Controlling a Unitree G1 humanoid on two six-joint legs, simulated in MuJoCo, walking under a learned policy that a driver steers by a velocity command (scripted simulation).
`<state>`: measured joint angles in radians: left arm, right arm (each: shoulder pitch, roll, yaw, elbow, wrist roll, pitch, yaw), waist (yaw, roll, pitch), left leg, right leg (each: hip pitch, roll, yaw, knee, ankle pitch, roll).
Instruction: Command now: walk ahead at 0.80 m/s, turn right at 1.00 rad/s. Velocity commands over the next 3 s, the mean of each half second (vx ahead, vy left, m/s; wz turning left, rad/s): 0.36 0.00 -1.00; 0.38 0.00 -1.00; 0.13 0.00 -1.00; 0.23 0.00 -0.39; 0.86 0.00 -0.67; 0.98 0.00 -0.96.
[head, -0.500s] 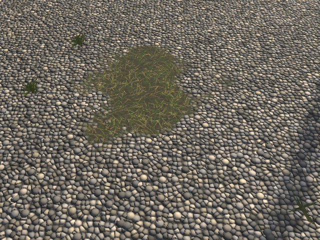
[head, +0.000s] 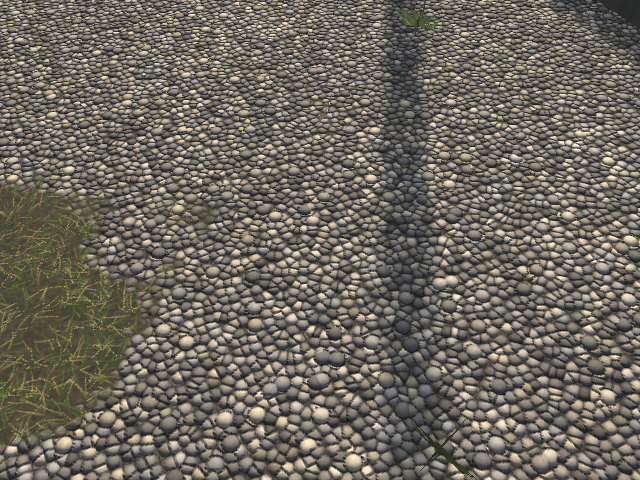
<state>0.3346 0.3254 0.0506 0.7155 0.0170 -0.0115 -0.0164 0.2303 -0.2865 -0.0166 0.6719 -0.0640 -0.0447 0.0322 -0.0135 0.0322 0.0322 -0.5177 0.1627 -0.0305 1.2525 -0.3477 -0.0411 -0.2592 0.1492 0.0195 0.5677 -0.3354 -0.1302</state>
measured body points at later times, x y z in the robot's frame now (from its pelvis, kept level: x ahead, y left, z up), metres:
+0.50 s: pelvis +0.32 +0.01 +0.01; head +0.36 -0.04 +0.45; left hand +0.63 +0.17 -0.06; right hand +0.32 -0.31 -0.10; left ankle +0.44 +0.07 -0.73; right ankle +0.30 -0.12 -0.66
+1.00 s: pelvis +0.45 -0.15 +0.01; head +0.44 -0.21 +0.46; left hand +0.70 +0.01 -0.07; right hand +0.39 -0.51 -0.06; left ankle +0.68 -0.21 -0.68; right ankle +0.31 -0.12 -0.73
